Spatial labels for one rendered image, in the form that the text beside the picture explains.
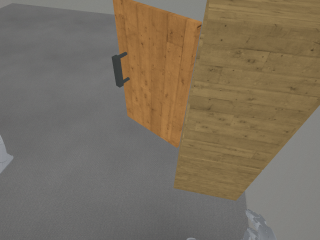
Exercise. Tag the handle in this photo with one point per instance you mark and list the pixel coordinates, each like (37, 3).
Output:
(117, 67)

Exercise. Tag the robot right hand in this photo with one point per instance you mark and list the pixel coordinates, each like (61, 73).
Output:
(263, 231)

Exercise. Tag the cupboard door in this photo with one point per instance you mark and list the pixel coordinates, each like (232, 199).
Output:
(161, 49)

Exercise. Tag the robot left hand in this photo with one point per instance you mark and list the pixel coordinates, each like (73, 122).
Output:
(5, 158)

